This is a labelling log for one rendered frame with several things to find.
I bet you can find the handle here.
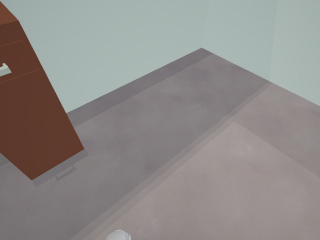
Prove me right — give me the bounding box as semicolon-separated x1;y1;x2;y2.
0;63;11;77

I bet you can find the drawer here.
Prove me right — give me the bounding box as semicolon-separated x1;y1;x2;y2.
0;40;37;83

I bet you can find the left robot thigh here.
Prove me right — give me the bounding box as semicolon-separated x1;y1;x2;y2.
105;230;131;240

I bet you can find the cabinet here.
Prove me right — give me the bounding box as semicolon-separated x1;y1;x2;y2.
0;1;84;180

